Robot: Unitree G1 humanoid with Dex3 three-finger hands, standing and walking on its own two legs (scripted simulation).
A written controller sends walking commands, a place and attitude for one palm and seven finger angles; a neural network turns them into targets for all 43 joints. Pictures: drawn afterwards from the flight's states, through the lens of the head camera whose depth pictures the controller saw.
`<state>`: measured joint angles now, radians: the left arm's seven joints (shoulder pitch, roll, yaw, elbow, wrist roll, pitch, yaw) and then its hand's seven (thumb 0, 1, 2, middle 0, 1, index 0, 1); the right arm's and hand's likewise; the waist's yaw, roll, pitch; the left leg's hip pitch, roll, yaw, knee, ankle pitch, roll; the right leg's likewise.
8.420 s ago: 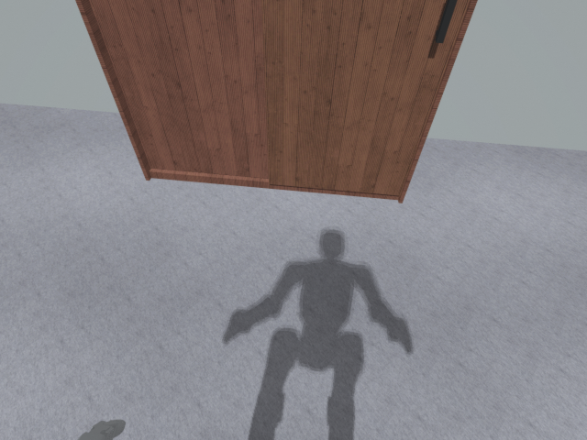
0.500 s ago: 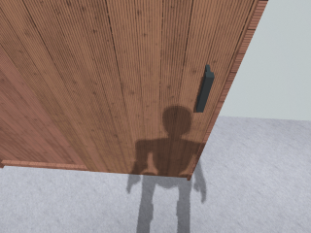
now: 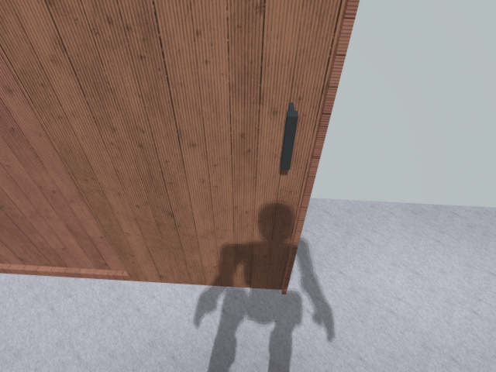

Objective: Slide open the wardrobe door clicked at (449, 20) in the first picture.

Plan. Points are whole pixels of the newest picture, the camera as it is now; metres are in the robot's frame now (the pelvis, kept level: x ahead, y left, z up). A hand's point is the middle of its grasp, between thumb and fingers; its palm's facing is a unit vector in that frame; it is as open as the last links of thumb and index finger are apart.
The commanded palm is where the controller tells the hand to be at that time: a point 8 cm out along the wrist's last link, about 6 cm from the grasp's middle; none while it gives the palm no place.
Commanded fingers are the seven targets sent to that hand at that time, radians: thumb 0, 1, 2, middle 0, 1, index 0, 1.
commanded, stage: come to a stop and stand still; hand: right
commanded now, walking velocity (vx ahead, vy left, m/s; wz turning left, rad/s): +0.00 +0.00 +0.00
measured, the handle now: (288, 136) +0.57 -0.05 +0.08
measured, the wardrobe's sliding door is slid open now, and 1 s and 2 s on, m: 0.00 0.00 0.00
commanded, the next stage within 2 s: look again from close up in 1.82 s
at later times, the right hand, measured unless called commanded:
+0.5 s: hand out of the picture -0.06 -0.19 -0.18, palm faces +0.04 +0.98 -0.19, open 7.4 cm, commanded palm none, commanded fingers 0.00 -0.90 -0.90 0.20 0.30 0.20 0.30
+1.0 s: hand out of the picture -0.19 -0.26 -0.19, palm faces +0.03 +0.97 -0.23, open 7.4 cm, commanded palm none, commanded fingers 0.00 -0.90 -0.90 0.20 0.30 0.20 0.30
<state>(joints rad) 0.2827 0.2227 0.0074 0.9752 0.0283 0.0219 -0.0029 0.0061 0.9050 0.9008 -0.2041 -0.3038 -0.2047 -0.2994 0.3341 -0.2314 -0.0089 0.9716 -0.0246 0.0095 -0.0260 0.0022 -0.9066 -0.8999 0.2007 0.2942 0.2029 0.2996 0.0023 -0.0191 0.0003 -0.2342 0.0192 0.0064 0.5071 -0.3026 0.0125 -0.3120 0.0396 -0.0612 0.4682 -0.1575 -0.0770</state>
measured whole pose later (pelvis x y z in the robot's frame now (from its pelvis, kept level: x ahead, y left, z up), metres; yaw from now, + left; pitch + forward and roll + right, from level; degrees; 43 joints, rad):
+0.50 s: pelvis -0.04 -0.01 +0.00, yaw -1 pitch -4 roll +2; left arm 0.23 0.22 0.02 1.06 0.02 0.02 0.00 0.01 0.91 0.90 -0.20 -0.30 -0.20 -0.30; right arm 0.35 -0.19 0.00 1.06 -0.03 0.00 -0.02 0.00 -0.91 -0.90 0.20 0.29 0.20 0.30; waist -0.01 0.01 0.01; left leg -0.25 0.01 -0.03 0.49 -0.30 0.01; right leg -0.33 0.05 -0.05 0.44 -0.19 -0.06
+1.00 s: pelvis -0.15 -0.07 -0.01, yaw +0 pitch -4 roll +2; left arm 0.30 0.16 0.06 0.97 0.02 0.07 0.01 0.01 0.91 0.90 -0.20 -0.30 -0.20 -0.30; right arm 0.42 -0.21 -0.04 1.04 -0.03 0.06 -0.05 0.00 -0.91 -0.90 0.20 0.29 0.20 0.30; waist 0.02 0.02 0.00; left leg -0.20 -0.01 0.11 0.52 -0.24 0.05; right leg -0.54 0.06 0.00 1.11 -0.30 0.02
